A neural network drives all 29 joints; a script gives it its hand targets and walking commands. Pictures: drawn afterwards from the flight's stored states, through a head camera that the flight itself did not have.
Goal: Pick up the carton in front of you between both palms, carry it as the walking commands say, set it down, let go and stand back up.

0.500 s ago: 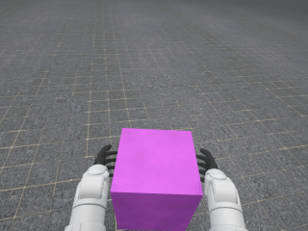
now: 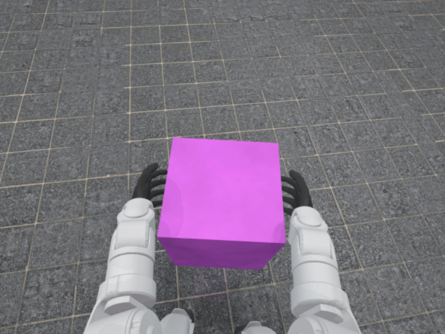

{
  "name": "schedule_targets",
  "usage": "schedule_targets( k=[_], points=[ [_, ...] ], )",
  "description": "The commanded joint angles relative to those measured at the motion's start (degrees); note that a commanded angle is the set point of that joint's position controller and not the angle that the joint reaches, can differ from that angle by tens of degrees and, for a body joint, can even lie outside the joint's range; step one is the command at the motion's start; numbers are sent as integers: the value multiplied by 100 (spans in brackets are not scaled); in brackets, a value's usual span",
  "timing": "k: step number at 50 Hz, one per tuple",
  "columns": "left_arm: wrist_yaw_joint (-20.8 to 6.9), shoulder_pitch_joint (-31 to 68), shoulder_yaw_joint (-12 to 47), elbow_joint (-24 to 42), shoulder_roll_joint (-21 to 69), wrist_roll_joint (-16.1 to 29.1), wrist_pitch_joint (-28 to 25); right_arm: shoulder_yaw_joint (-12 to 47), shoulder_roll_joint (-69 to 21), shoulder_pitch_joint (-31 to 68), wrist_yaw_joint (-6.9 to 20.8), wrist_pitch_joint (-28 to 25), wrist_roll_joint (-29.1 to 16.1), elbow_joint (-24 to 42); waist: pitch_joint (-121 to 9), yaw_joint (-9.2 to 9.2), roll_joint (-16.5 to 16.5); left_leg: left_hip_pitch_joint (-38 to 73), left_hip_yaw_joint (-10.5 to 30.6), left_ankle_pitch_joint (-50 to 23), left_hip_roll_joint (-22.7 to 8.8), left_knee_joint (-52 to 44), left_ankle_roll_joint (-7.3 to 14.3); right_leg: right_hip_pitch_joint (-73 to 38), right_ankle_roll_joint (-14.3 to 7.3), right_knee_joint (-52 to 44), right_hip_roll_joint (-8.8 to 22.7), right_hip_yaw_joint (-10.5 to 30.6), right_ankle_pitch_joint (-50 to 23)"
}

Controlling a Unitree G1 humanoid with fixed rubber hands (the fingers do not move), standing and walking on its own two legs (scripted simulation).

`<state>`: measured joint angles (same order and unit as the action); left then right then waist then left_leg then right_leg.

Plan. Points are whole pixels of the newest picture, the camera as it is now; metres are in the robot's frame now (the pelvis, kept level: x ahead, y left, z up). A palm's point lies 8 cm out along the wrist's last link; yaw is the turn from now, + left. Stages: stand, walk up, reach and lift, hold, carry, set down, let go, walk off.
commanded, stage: set down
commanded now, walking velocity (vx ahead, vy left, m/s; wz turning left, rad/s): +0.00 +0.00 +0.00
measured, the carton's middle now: (221, 210) +0.38 +0.02 -0.12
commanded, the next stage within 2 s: none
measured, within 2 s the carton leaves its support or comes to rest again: rests again in 1.84 s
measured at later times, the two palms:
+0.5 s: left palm (159, 207) +0.41 +0.17 -0.20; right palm (277, 213) +0.42 -0.13 -0.19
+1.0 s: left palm (169, 215) +0.44 +0.17 -0.36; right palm (265, 215) +0.47 -0.13 -0.35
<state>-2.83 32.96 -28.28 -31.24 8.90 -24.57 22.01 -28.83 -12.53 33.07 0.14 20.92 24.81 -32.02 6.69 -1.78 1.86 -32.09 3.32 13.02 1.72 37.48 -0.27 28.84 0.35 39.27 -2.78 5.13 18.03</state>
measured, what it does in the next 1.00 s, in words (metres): lowers itself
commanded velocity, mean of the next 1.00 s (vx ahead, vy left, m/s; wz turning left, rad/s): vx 0.00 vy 0.00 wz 0.00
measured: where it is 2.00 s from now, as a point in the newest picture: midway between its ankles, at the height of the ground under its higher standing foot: outside the picture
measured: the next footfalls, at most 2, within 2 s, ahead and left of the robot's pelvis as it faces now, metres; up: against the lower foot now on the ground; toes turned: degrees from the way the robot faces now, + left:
none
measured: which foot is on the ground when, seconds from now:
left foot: down 0.00-1.00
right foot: down 0.00-1.00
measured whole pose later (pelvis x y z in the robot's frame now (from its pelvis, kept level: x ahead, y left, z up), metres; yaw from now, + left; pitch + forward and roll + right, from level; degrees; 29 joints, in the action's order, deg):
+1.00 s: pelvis -0.05 +0.01 -0.24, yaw -3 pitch +47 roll -2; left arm 4.9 63.4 -27.1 -37.0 -0.9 -12.0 18.7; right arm -23.9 3.8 66.9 -3.8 16.6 9.7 -44.0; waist -3.0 -2.5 1.8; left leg -116.7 5.7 26.6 5.8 96.6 -3.0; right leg 112.7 3.6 98.7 -8.5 4.5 32.9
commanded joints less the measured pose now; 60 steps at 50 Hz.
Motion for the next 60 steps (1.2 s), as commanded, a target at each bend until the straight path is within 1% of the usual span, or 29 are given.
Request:
schedule_targets(
  k=[1,4,7,8,10,13,17,19,21,25,32,35,40,48,54,60],
  points=[
    [-970,2639,2575,-337,4278,944,-844,2624,-4344,2642,792,-873,-952,-331,-3388,2,-90,1398,-103,-2171,506,540,19,559,90,-11,-519,-124,-1725],
    [-1032,2938,3187,-161,4517,1227,-1254,3416,-4650,2946,724,-1289,-1315,-52,-4807,-66,-104,1008,-121,-2730,557,1106,-5,735,197,545,-537,-108,-2488],
    [-1041,3243,3752,178,4563,1531,-1445,4164,-4794,3368,622,-1471,-1717,390,-6331,-143,-94,627,-140,-3223,588,1629,-28,822,307,1109,-525,-121,-3180],
    [-1028,3346,3884,281,4515,1622,-1464,4323,-4786,3474,583,-1482,-1822,510,-6718,-167,-91,467,-162,-3263,593,1781,-44,874,332,1270,-522,-133,-3287],
    [-1006,3486,4036,385,4447,1746,-1437,4495,-4758,3605,528,-1439,-1956,621,-7164,-193,-66,42,-226,-3062,609,2015,-80,999,362,1515,-527,-158,-3254],
    [-1032,3577,3969,232,4528,1751,-1261,4422,-4768,3738,575,-1258,-1976,469,-6997,-210,-27,-726,-316,-2359,635,2235,-96,1549,369,1744,-576,-223,-2565],
    [-1127,3740,3481,-281,4715,1521,-901,3912,-4733,3992,793,-915,-1785,-32,-6168,-203,-24,-1595,-393,-1244,631,2462,-88,2690,292,1969,-655,-345,-1166],
    [-1157,3889,3236,-483,4757,1407,-742,3622,-4682,4169,900,-772,-1669,-256,-5922,-188,-34,-1903,-414,-901,626,2587,-93,3165,249,2118,-684,-405,-727],
    [-1156,4077,3071,-608,4776,1340,-638,3392,-4612,4373,981,-687,-1596,-432,-5873,-174,-63,-2106,-422,-771,629,2747,-107,3577,219,2313,-712,-465,-518],
    [-1066,4538,3002,-663,4801,1373,-603,3168,-4441,4836,1068,-687,-1597,-631,-6197,-116,-160,-2286,-407,-899,646,3175,-168,4356,189,2805,-785,-588,-446],
    [-747,5415,3399,-384,4795,1751,-672,3362,-4233,5638,1027,-783,-1954,-581,-7339,-60,-356,-2294,-410,-1297,675,4004,-298,5282,193,3684,-870,-746,-465],
    [-625,5748,3530,-268,4730,1892,-636,3450,-4128,5969,1012,-746,-2111,-550,-7699,-68,-397,-2334,-443,-1266,687,4308,-340,5561,193,4005,-893,-802,-358],
    [-504,6197,3482,-284,4567,1999,-543,3425,-3960,6403,998,-640,-2238,-679,-7827,-110,-384,-2666,-526,-1038,707,4734,-367,5943,191,4456,-908,-868,-146],
    [-511,6792,3117,-538,4212,2020,-526,3183,-3712,6957,948,-603,-2221,-1058,-7473,-202,-204,-3543,-649,-859,695,5374,-346,6371,202,5070,-897,-906,-59],
    [-564,7286,2958,-573,3820,2130,-597,3152,-3429,7443,806,-663,-2281,-1158,-7406,-294,-65,-4127,-750,-842,663,5883,-339,6382,218,5528,-873,-901,-157],
    [-609,7791,2923,-566,3418,2346,-645,3282,-3137,7944,639,-701,-2460,-1177,-7467,-401,48,-4602,-861,-811,603,6386,-342,6189,227,6003,-827,-897,-294]
  ],
)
